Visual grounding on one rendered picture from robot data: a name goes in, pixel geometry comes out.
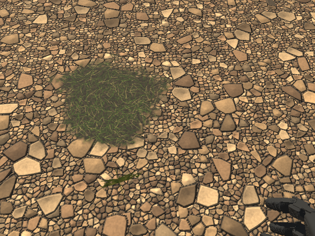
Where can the right robot hand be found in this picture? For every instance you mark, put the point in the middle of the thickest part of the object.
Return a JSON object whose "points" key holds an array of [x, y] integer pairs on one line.
{"points": [[297, 208]]}

